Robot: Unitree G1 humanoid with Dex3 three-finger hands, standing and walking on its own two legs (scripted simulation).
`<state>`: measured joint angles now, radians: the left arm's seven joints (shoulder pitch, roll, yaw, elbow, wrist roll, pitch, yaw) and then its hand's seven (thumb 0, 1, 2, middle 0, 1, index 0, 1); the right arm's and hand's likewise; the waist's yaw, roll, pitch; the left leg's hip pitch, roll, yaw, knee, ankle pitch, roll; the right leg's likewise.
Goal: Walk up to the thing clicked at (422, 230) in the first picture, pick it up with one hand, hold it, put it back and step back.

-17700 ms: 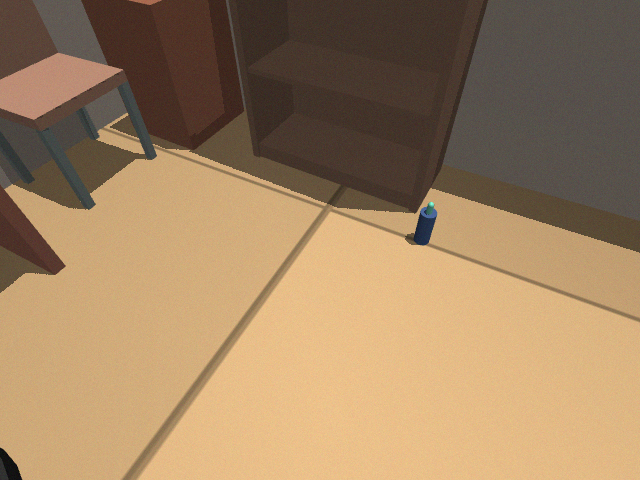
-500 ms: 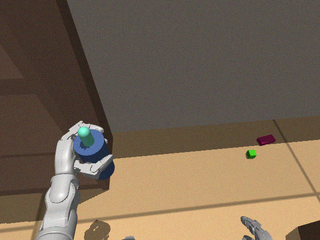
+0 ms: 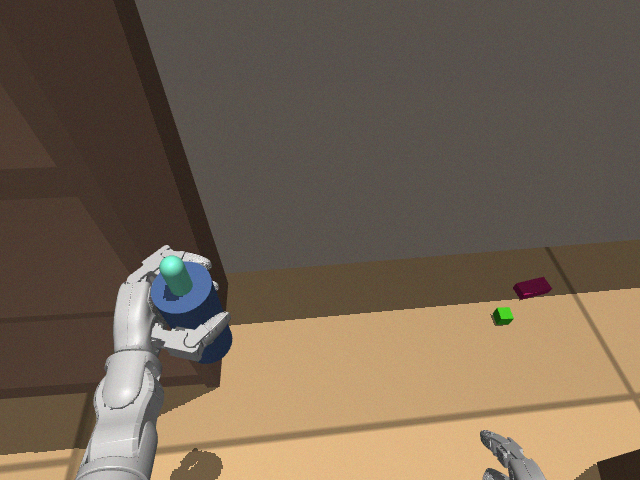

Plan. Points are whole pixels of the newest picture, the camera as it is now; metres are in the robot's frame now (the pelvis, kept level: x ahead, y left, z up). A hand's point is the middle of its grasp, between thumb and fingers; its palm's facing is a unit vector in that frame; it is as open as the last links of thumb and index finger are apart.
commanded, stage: hold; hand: left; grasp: from the side
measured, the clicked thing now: (192, 308) +0.33 +0.16 +0.04
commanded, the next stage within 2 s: crouch in 1.82 s
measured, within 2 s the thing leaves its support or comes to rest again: neither
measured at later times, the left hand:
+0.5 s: hand (192, 309) +0.32 +0.16 +0.05, palm faces +0.09 -1.00 -0.01, open 9.2 cm
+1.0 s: hand (192, 315) +0.31 +0.16 +0.04, palm faces +0.09 -1.00 -0.01, open 9.2 cm
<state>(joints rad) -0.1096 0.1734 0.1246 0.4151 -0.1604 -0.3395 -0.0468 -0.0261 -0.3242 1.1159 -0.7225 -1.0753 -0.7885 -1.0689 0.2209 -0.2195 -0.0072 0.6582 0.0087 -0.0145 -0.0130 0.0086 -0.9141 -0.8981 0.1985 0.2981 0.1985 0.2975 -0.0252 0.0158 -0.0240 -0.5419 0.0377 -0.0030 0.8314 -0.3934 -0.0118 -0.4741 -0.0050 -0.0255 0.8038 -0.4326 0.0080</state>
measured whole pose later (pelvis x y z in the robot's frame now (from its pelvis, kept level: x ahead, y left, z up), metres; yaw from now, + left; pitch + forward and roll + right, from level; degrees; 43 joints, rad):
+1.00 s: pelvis -0.01 +0.00 +0.00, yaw +0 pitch +6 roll -1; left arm -0.10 0.17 0.13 0.43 -0.17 -0.37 -0.06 -0.03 -0.32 1.12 -0.72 -1.08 -0.78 -1.08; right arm 0.22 -0.22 -0.01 0.67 0.01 -0.02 -0.01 0.01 -0.91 -0.90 0.20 0.30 0.20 0.30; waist -0.02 0.02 -0.02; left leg -0.55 0.04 -0.01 0.83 -0.38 -0.01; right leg -0.48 -0.01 -0.03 0.81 -0.42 0.00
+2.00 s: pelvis +0.00 +0.00 +0.00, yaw +0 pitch +6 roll -1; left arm -0.08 0.17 0.12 0.41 -0.16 -0.36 -0.04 -0.03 -0.32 1.12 -0.72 -1.08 -0.78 -1.08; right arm 0.22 -0.22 -0.01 0.67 0.01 -0.03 -0.01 0.01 -0.91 -0.90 0.20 0.30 0.20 0.30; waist -0.02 0.02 -0.03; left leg -0.54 0.04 -0.01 0.84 -0.40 -0.01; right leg -0.47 -0.01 -0.03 0.80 -0.43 0.01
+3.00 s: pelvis -0.08 +0.00 -0.31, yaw -5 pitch +33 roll -4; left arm -0.50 0.32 0.42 0.98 -0.15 -0.78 -0.22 -0.03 -0.32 1.13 -0.71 -1.09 -0.78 -1.09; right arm 0.07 -0.25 0.01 0.72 -0.10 -0.04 0.09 0.00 -0.91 -0.91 0.20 0.30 0.20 0.30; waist -0.08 -0.02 -0.16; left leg -2.01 0.06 -0.09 2.10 -0.66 -0.02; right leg -1.93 0.02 -0.06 2.08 -0.74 0.00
